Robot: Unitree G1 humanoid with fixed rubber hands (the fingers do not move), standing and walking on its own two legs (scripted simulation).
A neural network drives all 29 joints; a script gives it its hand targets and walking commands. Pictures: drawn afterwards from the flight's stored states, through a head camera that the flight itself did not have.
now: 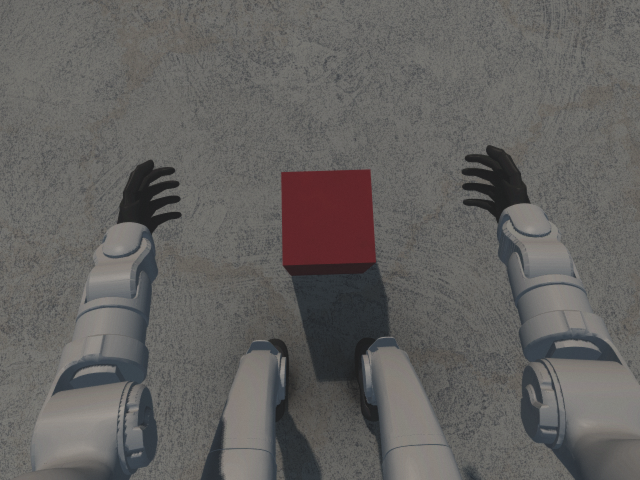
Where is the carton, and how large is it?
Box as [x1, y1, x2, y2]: [281, 169, 375, 275]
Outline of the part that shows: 369,169 281,172 283,266 291,275 358,273 363,272 375,262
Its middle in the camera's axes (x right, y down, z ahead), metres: +0.02 -0.02 +0.97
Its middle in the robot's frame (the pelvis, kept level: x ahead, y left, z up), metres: +0.48 -0.01 -0.56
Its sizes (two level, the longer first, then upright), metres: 0.210 0.200 0.250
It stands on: the floor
